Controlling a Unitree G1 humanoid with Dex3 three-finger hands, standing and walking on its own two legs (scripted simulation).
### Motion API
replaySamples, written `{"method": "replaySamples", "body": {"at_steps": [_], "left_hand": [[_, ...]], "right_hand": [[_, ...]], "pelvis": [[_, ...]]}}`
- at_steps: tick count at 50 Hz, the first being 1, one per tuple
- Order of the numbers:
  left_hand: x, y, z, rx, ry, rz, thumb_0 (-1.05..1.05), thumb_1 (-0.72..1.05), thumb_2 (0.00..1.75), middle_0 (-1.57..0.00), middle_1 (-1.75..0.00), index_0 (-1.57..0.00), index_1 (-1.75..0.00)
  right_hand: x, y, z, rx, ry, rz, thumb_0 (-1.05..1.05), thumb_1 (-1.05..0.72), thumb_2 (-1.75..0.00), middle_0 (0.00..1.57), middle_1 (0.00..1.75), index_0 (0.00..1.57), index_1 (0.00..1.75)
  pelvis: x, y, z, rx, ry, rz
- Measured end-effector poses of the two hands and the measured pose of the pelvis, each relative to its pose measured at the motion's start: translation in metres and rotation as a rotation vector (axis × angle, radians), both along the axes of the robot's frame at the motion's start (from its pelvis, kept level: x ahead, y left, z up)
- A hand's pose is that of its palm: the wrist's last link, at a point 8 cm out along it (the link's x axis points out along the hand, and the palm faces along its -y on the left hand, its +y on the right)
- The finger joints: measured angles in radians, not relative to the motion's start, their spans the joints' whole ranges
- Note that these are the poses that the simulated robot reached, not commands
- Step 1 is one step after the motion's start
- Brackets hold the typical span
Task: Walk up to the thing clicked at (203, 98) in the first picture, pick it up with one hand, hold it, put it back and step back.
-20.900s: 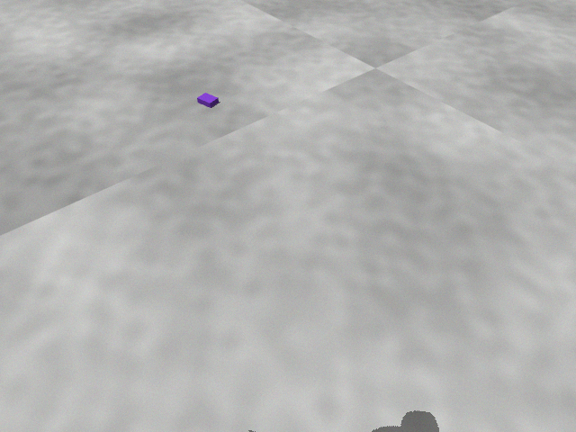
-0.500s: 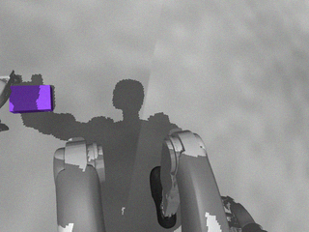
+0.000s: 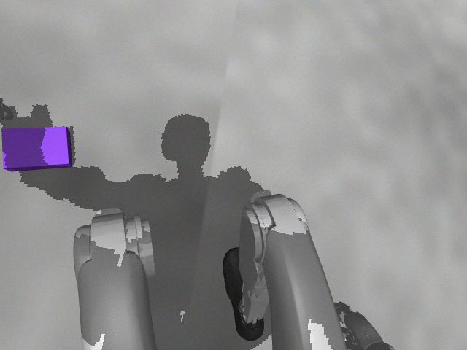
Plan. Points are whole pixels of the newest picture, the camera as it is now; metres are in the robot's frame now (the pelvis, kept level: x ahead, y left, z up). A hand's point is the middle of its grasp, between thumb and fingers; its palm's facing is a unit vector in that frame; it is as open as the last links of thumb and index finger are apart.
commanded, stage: rise first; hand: left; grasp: from above
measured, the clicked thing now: (38, 148) +0.45 +0.32 -0.29
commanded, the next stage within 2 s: approach in 0.58 s
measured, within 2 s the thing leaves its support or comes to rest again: neither
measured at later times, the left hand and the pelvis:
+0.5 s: hand out of the picture +0.41 +0.36 -0.18, palm faces -0.46 -0.09 -0.88, open 13.6 cm; pelvis +0.00 +0.00 +0.00, yaw +0 degrees
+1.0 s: hand (10, 136) +0.44 +0.32 -0.17, palm faces -0.44 -0.05 -0.90, open 13.5 cm; pelvis +0.00 +0.00 +0.01, yaw +0 degrees
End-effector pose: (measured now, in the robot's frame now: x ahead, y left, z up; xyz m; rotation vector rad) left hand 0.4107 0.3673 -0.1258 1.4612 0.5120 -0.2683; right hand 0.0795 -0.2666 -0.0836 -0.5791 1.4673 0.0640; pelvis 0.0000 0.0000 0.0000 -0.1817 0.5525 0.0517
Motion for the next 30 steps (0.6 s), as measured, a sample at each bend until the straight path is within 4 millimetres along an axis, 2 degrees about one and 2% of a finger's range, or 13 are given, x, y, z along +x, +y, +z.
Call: {"method": "replaySamples", "body": {"at_steps": [15,30], "left_hand": [[-0.004,-0.003,0.007,-0.005,-0.022,-0.024,0.0,-0.43,0.93,-0.19,-0.91,-0.19,-0.92],[0.003,-0.003,-0.003,0.013,0.0,-0.007,0.0,-0.44,0.94,-0.17,-0.93,-0.18,-0.94]], "right_hand": [[0.007,0.004,0.006,-0.004,-0.054,0.013,0.0,-0.91,-0.9,0.21,0.3,0.2,0.3],[-0.008,0.003,0.007,-0.005,-0.025,-0.003,0.0,-0.91,-0.9,0.21,0.3,0.2,0.3]], "pelvis": [[-0.004,0.001,0.002,-0.004,-0.01,0.001],[-0.004,0.001,0.0,-0.006,-0.007,0.0]]}}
